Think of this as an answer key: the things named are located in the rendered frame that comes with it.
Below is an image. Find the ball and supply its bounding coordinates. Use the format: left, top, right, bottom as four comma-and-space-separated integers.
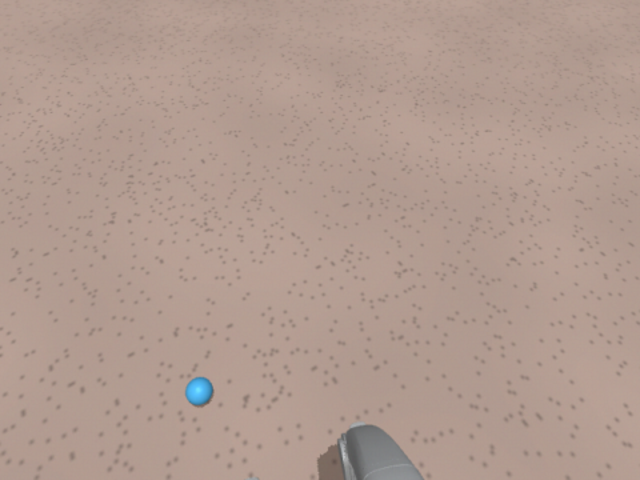
185, 377, 213, 405

